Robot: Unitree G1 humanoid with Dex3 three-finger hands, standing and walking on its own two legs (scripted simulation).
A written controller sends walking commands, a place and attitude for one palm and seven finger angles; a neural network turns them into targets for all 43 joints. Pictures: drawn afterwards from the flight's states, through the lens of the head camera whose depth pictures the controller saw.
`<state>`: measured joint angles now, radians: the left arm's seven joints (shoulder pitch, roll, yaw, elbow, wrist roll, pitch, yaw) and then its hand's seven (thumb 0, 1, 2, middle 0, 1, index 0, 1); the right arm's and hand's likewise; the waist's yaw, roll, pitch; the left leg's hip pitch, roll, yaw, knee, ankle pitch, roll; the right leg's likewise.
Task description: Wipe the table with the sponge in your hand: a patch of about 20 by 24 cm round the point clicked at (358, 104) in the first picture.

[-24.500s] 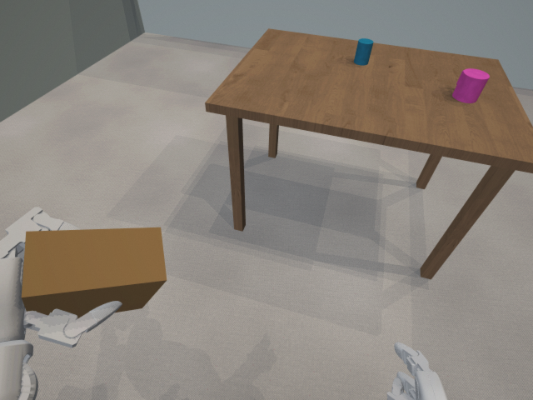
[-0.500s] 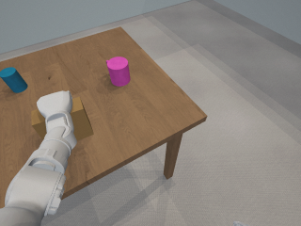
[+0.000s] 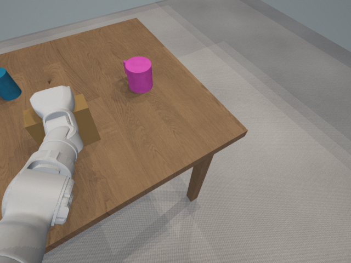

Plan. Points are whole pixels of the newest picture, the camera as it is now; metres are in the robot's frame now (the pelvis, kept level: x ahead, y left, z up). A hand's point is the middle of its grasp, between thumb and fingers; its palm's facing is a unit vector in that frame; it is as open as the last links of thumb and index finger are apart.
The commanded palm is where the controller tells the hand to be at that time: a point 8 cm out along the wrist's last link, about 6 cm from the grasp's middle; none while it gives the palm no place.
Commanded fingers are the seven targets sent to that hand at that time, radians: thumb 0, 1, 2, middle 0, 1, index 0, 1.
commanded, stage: wipe forward along the third lane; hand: left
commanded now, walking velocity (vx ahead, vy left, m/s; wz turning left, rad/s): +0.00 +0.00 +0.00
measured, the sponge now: (68, 131) +0.45 +0.28 -0.01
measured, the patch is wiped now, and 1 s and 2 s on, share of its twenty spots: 1.00 1.00 1.00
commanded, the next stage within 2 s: wipe back along the third lane in 0.02 s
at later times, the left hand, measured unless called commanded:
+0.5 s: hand (63, 119) +0.45 +0.28 +0.04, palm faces -0.04 +0.00 -1.00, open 10.2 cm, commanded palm +0.41 +0.24 +0.06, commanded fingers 0.00 0.10 1.30 -1.20 -1.60 -1.20 -1.60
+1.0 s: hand (69, 141) +0.39 +0.24 +0.04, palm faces -0.03 -0.02 -1.00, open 10.2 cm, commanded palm +0.35 +0.22 +0.06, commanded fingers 0.00 0.10 1.30 -1.20 -1.60 -1.20 -1.60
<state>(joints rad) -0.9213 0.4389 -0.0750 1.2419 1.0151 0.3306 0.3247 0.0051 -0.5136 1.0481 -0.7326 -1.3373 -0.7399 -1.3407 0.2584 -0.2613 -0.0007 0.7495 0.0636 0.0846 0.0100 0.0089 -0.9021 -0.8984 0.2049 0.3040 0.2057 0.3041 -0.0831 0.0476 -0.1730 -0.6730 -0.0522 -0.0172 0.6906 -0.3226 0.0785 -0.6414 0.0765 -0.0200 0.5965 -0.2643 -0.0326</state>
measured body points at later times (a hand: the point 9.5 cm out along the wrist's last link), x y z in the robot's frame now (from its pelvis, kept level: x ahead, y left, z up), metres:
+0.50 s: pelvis +0.02 +0.02 +0.00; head +0.07 +0.03 +0.45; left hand +0.45 +0.27 +0.09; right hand +0.10 -0.23 -0.13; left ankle -0.01 +0.06 -0.72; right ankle +0.00 -0.10 -0.72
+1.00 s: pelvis +0.02 +0.00 +0.01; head +0.03 +0.00 +0.46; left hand +0.38 +0.24 +0.09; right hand +0.21 -0.23 -0.09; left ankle -0.01 +0.06 -0.72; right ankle +0.00 -0.10 -0.72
